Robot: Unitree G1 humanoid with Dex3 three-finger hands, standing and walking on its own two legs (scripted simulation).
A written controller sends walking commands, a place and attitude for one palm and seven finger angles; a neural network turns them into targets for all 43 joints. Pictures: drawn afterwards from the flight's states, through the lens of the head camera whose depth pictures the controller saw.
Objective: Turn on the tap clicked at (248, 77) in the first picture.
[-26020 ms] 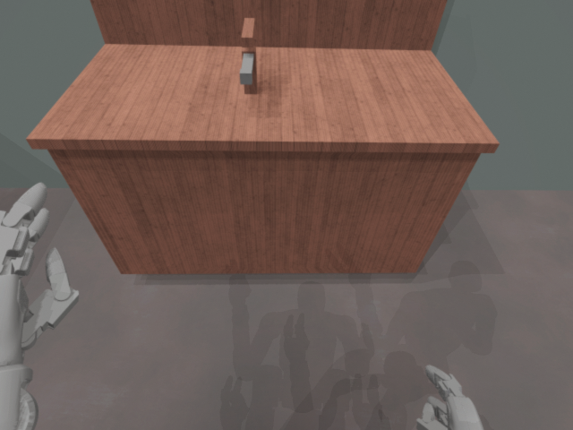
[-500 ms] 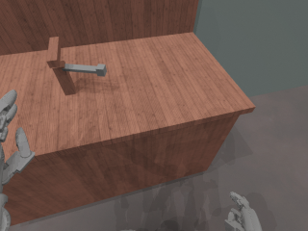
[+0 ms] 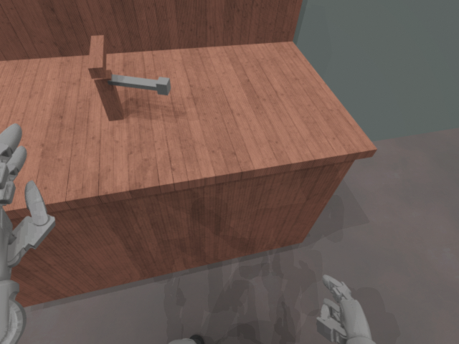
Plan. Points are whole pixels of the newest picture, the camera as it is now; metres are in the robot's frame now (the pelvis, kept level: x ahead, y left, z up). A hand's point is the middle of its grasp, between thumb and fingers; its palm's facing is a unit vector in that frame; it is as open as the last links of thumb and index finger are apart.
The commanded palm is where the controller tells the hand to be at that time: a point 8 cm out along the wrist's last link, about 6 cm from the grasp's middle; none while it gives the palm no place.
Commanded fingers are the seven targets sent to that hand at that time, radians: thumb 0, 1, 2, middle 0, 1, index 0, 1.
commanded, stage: step back with the hand held close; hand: left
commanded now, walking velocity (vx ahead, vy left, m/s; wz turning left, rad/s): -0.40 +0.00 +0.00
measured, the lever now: (163, 86) +0.62 +0.22 +0.08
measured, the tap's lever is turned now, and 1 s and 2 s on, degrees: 68 68 68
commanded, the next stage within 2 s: stop stepping back and stand still in 0.18 s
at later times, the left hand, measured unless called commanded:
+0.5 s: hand out of the picture +0.08 +0.21 +0.16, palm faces +0.38 -0.83 -0.40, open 7.4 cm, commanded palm +0.02 +0.25 +0.18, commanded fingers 0.00 0.90 0.90 -0.20 -0.30 -0.20 -0.30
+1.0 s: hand out of the picture -0.01 +0.20 +0.16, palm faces +0.49 -0.79 -0.37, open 7.4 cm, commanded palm -0.07 +0.24 +0.18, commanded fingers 0.00 0.90 0.90 -0.20 -0.30 -0.20 -0.30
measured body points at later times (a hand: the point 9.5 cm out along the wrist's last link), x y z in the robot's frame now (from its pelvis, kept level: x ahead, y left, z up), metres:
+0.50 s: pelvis -0.13 -0.03 +0.00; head -0.11 -0.02 +0.44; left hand +0.05 +0.25 +0.18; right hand +0.04 -0.27 -0.08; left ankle -0.08 +0.08 -0.74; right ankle -0.10 -0.14 -0.73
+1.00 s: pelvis -0.20 -0.06 -0.01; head -0.23 -0.08 +0.44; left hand -0.05 +0.24 +0.18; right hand -0.05 -0.29 -0.11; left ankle -0.20 +0.08 -0.70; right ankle -0.12 -0.13 -0.74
